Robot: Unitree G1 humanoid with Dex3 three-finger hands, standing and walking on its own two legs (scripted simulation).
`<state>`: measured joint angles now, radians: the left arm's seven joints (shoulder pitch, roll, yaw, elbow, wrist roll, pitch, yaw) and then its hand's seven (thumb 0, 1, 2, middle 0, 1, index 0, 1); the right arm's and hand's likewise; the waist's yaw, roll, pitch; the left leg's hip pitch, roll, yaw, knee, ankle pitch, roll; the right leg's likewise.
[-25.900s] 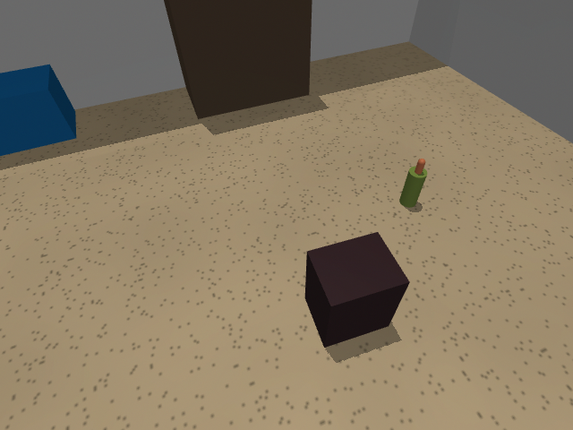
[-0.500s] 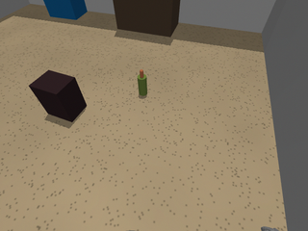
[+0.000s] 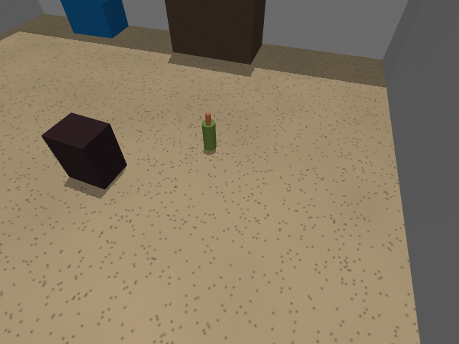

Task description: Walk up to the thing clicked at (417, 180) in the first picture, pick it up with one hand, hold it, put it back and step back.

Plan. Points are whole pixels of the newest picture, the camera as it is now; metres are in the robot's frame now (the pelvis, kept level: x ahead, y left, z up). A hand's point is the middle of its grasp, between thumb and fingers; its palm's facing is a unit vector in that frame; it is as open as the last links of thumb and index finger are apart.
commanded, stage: stand
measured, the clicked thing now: (209, 130) +1.39 +0.17 -0.64
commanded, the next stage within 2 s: none
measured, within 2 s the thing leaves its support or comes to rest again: neither
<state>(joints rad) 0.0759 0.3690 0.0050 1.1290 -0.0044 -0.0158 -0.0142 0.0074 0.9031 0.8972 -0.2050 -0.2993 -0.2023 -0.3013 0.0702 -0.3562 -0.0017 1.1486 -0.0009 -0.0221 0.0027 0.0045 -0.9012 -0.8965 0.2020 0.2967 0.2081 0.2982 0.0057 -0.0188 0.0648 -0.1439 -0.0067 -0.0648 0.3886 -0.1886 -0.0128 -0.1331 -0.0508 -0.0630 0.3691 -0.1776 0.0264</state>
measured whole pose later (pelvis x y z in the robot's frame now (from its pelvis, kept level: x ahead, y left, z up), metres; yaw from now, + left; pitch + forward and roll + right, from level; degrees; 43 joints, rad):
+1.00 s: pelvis +0.01 -0.01 +0.00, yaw -1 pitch -3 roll +0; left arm 0.10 0.36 0.00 1.13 0.00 -0.01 -0.01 0.01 0.90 0.90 -0.21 -0.30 -0.20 -0.30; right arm 0.08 -0.35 0.00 1.16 0.00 -0.01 0.01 0.00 -0.90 -0.90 0.20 0.30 0.21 0.30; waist 0.00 -0.01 0.05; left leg -0.11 0.01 -0.05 0.32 -0.16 -0.03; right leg -0.13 -0.03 -0.05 0.33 -0.16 0.01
